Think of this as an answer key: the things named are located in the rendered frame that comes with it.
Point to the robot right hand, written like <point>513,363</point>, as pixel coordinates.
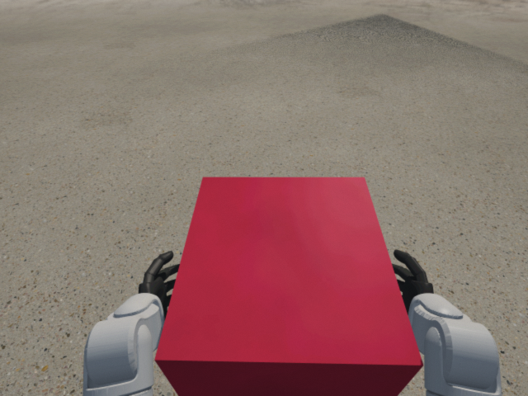
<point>416,282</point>

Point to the robot left hand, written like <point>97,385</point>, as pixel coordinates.
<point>154,279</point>

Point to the carton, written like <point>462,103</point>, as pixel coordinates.
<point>286,288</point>

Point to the right robot forearm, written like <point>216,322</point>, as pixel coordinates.
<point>460,356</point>

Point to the left robot forearm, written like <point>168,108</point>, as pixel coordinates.
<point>118,356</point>

